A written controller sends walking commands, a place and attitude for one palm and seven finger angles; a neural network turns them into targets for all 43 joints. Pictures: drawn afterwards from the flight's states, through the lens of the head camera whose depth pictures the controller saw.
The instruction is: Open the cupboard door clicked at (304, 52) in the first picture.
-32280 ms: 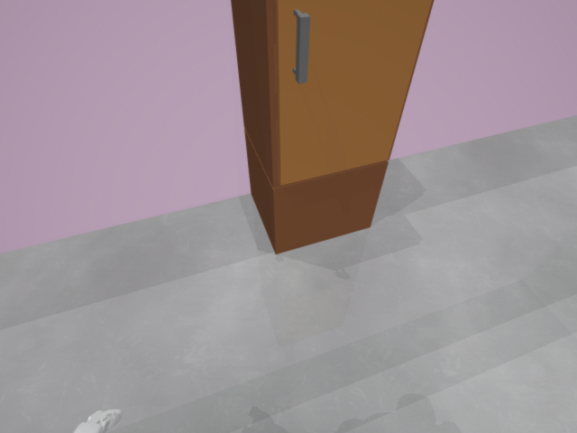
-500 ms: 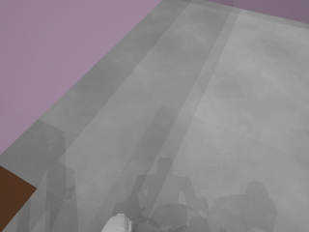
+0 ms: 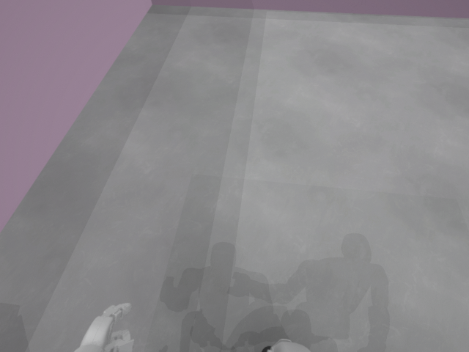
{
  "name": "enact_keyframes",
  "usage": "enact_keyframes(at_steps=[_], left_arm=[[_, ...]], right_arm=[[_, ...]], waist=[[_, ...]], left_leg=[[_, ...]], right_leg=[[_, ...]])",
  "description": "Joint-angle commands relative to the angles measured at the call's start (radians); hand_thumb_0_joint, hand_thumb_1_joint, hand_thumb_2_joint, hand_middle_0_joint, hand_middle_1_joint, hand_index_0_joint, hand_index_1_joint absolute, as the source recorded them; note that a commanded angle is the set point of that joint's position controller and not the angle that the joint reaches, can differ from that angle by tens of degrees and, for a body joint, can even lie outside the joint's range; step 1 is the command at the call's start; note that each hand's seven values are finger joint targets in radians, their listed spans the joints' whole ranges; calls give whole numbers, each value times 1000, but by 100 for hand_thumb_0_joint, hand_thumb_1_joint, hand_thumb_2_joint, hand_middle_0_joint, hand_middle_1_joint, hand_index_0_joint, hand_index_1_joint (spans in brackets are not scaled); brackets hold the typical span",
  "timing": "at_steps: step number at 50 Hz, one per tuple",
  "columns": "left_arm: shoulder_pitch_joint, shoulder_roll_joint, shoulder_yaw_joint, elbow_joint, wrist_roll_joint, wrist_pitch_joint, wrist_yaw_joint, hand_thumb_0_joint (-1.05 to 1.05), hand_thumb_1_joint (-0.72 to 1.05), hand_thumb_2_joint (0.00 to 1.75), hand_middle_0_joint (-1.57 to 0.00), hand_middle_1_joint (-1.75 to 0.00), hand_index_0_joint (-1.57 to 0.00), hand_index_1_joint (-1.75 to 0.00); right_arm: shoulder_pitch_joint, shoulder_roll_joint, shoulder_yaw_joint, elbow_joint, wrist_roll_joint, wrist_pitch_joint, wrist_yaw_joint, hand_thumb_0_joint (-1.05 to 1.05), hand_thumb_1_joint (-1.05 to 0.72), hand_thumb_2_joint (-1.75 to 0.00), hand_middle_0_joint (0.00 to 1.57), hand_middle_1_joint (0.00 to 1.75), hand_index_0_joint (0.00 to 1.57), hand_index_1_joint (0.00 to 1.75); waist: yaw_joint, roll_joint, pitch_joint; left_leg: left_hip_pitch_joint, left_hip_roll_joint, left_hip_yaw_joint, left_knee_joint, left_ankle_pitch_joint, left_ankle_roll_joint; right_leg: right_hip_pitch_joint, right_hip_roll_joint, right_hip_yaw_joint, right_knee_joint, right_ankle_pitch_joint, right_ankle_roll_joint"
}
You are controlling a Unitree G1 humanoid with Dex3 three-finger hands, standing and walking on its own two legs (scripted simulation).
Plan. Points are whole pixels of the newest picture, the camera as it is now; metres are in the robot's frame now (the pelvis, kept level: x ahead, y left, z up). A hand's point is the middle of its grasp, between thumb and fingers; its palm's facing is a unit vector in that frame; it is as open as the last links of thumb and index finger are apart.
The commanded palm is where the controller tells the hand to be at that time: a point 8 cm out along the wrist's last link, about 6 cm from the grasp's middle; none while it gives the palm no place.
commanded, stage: walk to a spot facing it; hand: left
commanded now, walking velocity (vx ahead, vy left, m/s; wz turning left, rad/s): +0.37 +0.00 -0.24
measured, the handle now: out of the picture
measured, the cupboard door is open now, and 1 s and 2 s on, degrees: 43 43 43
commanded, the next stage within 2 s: turn to face it in 0.40 s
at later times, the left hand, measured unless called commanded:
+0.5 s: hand (145, 299) +0.24 +0.20 -0.17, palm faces -0.04 -0.99 -0.15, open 7.3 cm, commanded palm none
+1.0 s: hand (178, 198) +0.47 +0.15 -0.14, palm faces +0.14 -0.97 -0.19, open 7.2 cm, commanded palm none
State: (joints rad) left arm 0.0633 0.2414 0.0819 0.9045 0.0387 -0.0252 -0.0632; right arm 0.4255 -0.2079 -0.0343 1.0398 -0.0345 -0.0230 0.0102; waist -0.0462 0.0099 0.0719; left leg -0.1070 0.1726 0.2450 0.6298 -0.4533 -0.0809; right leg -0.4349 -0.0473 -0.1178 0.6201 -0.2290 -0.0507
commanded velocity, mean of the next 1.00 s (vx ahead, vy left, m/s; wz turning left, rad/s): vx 0.15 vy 0.00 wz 0.22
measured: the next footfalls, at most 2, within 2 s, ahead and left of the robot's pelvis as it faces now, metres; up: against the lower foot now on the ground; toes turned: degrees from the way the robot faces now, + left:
left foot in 0.38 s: +0.35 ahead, +0.11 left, +0.00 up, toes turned +4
right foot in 0.76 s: +0.42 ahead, -0.15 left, +0.00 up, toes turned -8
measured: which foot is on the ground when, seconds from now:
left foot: up 0.00-0.36, down 0.38-0.78, up 0.80-1.00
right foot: down 0.00-0.40, up 0.42-0.74, down 0.76-1.00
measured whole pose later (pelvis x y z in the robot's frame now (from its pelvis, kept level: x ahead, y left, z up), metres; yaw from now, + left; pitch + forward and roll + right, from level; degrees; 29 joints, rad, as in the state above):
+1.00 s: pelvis +0.39 -0.03 +0.02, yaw +7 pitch +1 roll +1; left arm 0.13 0.17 0.06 0.97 0.02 -0.02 0.02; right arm 0.26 -0.16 -0.05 1.03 -0.01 0.04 0.01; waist -0.04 -0.04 0.06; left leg -0.44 0.07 0.12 0.91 -0.47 -0.06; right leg -0.22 -0.13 -0.25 0.51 -0.29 0.00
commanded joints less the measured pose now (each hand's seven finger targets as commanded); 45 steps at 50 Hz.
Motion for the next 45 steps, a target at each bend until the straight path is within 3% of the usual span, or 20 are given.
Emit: enact_keyframes(at_steps=[1,3,6,14,16,17,18,19,20,21,23,28,33,36,37,38,39,40,42,45], left_arm=[[382,242,61,82,-33,-11,57,0,90,90,-20,-30,-20,-30],[245,144,26,50,-28,-22,66,0,90,90,-20,-30,-20,-30],[202,96,11,57,-22,-49,68,0,90,90,-20,-30,-20,-30],[277,101,7,137,-22,-61,61,0,90,90,-20,-30,-20,-30],[272,99,6,149,-23,-60,63,0,90,90,-20,-30,-20,-30],[254,93,6,145,-26,-58,64,0,90,90,-20,-30,-20,-30],[261,66,2,134,-29,-54,62,0,90,90,-20,-30,-20,-30],[333,20,-8,124,-37,-52,55,0,90,90,-20,-30,-20,-30],[282,25,-17,94,-34,-57,57,0,90,90,-20,-30,-20,-30],[228,38,-14,76,-28,-52,58,0,90,90,-20,-30,-20,-30],[175,16,-5,90,-18,-38,50,0,90,90,-20,-30,-20,-30],[257,-53,-21,118,-14,8,42,0,90,90,-20,-30,-20,-30],[182,-45,-32,100,-16,2,54,0,90,90,-20,-30,-20,-30],[188,10,-12,91,-18,-1,62,0,90,90,-20,-30,-20,-30],[213,44,-4,95,-19,-8,67,0,90,90,-20,-30,-20,-30],[240,113,11,104,-13,-15,77,0,90,90,-20,-30,-20,-30],[292,182,25,108,-16,-14,81,0,90,90,-20,-30,-20,-30],[289,189,23,95,-15,-8,86,0,90,90,-20,-30,-20,-30],[197,105,15,74,-18,-5,101,0,90,90,-20,-30,-20,-30],[160,83,9,54,-17,-3,101,0,90,90,-20,-30,-20,-30]], right_arm=[[-194,-104,-29,-159,25,-35,-4,0,-90,-90,20,30,20,30],[-186,-87,-28,-117,18,-32,-13,0,-90,-90,20,30,20,30],[-120,-43,-23,-73,9,-12,-6,0,-90,-90,20,30,20,30],[-295,-22,-23,-122,15,-28,20,0,-90,-90,20,30,20,30],[-251,-40,-30,-103,11,-35,14,0,-90,-90,20,30,20,30],[-152,-64,-35,-68,8,-41,5,0,-90,-90,20,30,20,30],[-14,-130,-51,-28,-1,-46,-6,0,-90,-90,20,30,20,30],[112,-237,-76,-2,-18,-50,-17,0,-90,-90,20,30,20,30],[153,-253,-72,-1,-10,-37,-25,0,-90,-90,20,30,20,30],[80,-227,-67,-26,-5,-31,-24,0,-90,-90,20,30,20,30],[-44,-122,-39,-47,-2,-48,-32,0,-90,-90,20,30,20,30],[-99,-71,-18,-31,10,-58,-36,0,-90,-90,20,30,20,30],[-80,-94,-23,-10,11,-33,-34,0,-90,-90,20,30,20,30],[-110,-104,-30,-13,17,-6,-31,0,-90,-90,20,30,20,30],[-116,-89,-28,-19,20,-3,-28,0,-90,-90,20,30,20,30],[-105,-45,-23,-31,28,1,-22,0,-90,-90,20,30,20,30],[-78,-26,-23,-46,26,11,-22,0,-90,-90,20,30,20,30],[-78,-34,-27,-51,28,21,-23,0,-90,-90,20,30,20,30],[-122,-29,-31,-44,26,36,-22,0,-90,-90,20,30,20,30],[-136,-5,-25,-58,26,46,-8,0,-90,-90,20,30,20,30]], waist=[[185,-194,-132],[98,-182,-92],[32,-123,-112],[62,-106,-23],[24,-86,-25],[-28,-54,-49],[-77,61,-132],[-92,298,-270],[-105,296,-276],[-78,179,-166],[-17,138,-22],[65,133,-48],[46,110,-82],[70,97,-83],[85,56,-100],[94,-113,-119],[104,-272,-164],[112,-244,-170],[77,-264,-121],[49,-194,-126]], left_leg=[[-676,-46,-206,694,-73,51],[-585,13,-233,614,53,30],[-448,-6,-192,421,101,16],[-390,-73,-133,27,246,40],[-253,-104,-111,-69,282,55],[-102,-122,-107,-121,318,71],[117,-40,-221,-151,310,115],[341,228,-572,-217,286,228],[334,333,-720,-328,315,302],[198,331,-680,-355,229,309],[-49,262,-518,-405,279,237],[-153,110,-210,-409,546,195],[-161,81,-251,-331,584,212],[-211,46,-288,-234,472,157],[-264,-2,-264,-172,384,117],[-391,-93,-179,-39,188,64],[-430,-156,-121,198,-151,31],[-415,-130,-173,394,-232,41],[-487,-81,-223,537,-124,31],[-428,-71,-186,411,-61,17]], right_leg=[[617,-373,630,-380,-70,-211],[412,-288,424,-348,179,-157],[334,-212,246,-342,404,-136],[377,-190,223,-360,331,-115],[338,-169,202,-287,382,-90],[278,-137,156,-173,438,-68],[147,-79,124,42,348,-30],[-64,55,20,370,-83,17],[-150,81,99,612,-338,13],[-193,20,140,695,-306,10],[-203,-45,156,726,-150,30],[-38,-62,89,398,-28,76],[127,-10,10,74,18,95],[257,-2,11,-94,87,95],[351,-64,73,-158,201,85],[461,-236,222,-197,339,33],[485,-427,339,-275,434,-78],[415,-477,349,-307,365,-140],[388,-397,243,-292,461,-115],[357,-339,53,-248,561,-67]])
